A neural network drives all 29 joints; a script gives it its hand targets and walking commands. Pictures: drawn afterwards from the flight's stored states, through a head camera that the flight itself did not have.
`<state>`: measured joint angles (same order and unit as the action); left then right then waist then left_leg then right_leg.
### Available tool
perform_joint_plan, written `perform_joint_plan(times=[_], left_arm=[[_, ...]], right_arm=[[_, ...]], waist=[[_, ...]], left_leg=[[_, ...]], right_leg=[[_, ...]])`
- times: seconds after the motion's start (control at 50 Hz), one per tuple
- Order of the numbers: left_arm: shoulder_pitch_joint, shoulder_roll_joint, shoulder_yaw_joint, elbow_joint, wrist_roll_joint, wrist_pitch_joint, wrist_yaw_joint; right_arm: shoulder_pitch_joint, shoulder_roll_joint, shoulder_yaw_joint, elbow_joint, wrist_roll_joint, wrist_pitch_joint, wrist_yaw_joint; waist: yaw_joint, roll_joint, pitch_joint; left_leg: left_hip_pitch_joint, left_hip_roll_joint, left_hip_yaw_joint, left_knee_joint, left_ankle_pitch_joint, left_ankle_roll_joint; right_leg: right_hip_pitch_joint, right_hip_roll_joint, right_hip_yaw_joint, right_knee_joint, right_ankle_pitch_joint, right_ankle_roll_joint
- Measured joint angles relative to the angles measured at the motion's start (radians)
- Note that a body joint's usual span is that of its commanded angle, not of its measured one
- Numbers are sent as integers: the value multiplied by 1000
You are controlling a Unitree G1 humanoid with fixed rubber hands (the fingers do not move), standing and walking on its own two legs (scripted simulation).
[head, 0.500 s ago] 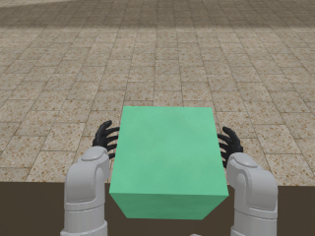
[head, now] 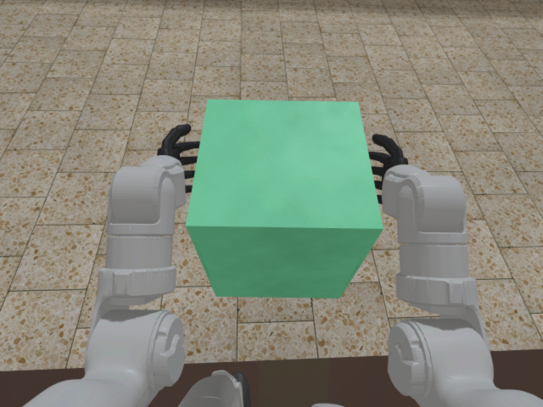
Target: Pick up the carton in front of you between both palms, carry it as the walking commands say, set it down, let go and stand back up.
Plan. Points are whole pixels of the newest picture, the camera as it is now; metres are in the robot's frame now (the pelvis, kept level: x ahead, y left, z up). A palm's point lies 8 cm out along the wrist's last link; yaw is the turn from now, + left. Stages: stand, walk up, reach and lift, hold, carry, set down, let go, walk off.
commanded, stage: carry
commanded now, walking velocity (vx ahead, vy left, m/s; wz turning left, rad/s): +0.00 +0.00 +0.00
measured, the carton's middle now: (280, 208) +0.38 +0.00 +0.04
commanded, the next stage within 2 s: none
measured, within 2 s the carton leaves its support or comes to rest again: neither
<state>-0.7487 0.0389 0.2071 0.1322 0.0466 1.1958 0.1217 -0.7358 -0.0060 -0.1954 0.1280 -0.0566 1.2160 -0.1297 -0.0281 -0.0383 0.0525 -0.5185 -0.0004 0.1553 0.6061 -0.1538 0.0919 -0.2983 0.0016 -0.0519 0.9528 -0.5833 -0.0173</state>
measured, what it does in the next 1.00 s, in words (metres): steps on the spot: right foot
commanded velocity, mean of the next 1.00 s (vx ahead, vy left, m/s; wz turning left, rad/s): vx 0.00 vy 0.00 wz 0.00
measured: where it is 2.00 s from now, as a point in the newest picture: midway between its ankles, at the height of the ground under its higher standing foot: outside the picture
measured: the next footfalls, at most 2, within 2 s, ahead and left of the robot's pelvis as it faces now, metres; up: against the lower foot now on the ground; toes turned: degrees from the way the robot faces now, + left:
right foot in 0.20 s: +0.10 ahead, -0.13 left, +0.00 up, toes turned -4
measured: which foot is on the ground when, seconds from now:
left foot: down 0.00-1.00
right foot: up 0.00-0.18, down 0.20-1.00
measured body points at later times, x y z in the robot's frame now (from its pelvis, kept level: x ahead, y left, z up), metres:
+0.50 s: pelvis +0.11 -0.02 +0.02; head +0.17 -0.02 +0.47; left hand +0.49 +0.14 +0.12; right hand +0.49 -0.16 +0.12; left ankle +0.11 +0.07 -0.71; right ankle +0.06 -0.13 -0.71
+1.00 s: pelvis +0.09 -0.03 +0.01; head +0.11 -0.03 +0.46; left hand +0.46 +0.13 +0.12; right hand +0.45 -0.18 +0.12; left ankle +0.10 +0.07 -0.72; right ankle +0.06 -0.13 -0.72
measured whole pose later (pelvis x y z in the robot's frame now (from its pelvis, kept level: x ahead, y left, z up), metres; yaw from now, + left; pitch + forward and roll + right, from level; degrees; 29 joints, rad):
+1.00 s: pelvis +0.09 -0.03 +0.01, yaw +1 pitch +4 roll +0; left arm -0.63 -0.02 0.21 0.10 0.08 1.19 0.12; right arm -0.62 0.02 -0.19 0.11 -0.06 1.22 -0.13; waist -0.01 0.00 -0.05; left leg -0.36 0.02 0.12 0.58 -0.29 0.03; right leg -0.29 -0.01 -0.08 0.59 -0.36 -0.03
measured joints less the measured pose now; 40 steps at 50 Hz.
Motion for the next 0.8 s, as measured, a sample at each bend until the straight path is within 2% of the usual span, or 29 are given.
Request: perform_joint_plan(times=[0.06, 0.14, 0.18, 0.22, 0.32, 0.42, 0.52, 0.6, 0.68, 0.8], left_arm=[[-16, -16, 18, -6, 7, 16, 9], [-10, -50, 43, -73, 22, 8, 13], [10, -70, 52, -125, 25, -2, 13], [39, -92, 54, -180, 27, -14, 14], [100, -119, 56, -236, 35, -34, 9], [121, -101, 44, -191, 32, -34, 3], [115, -81, 34, -144, 25, -26, 2], [107, -74, 28, -101, 26, -24, 1], [105, -71, 22, -74, 29, -18, 0], [102, -62, 19, -49, 28, -11, -1]], right_arm=[[-2, 4, -24, -7, 9, 6, -3], [21, 30, -57, -87, 4, -4, -5], [42, 50, -71, -143, -1, -12, -5], [66, 64, -75, -197, -4, -19, -9], [96, 68, -60, -231, -4, -23, -7], [103, 58, -32, -179, -15, -18, -4], [103, 51, -18, -138, -20, -13, -3], [102, 42, -13, -104, -19, -9, -2], [102, 33, -10, -79, -15, -2, -2], [99, 29, -1, -47, -11, -2, -2]], waist=[[-3, 10, 38], [2, 24, 77], [7, 25, 84], [12, 29, 82], [25, 53, 39], [28, 43, -12], [31, 34, -56], [35, 33, -79], [29, 33, -93], [23, 28, -101]], left_leg=[[31, -1, -4, -53, -1, 11], [69, -1, -10, -109, 1, 8], [82, -6, -12, -111, -13, 2], [92, -12, -17, -90, -40, -5], [99, -4, -30, -45, -79, -22], [108, -3, -33, -20, -72, -22], [125, 4, -33, -23, -75, -25], [136, 9, -35, -25, -81, -40], [164, 8, -38, -59, -106, -53], [154, 14, -36, -32, -127, -53]], right_leg=[[-66, 4, 29, -90, 14, 1], [-101, -3, 39, -274, 117, 23], [-94, -12, 34, -361, 200, 29], [-64, -22, 22, -433, 354, 30], [-55, -19, 4, -382, 283, 10], [-60, -23, -7, -327, 291, -2], [-20, -17, -12, -372, 277, 3], [-8, -13, -15, -381, 271, -7], [-2, -13, -19, -373, 258, -11], [5, -11, -21, -379, 225, -9]])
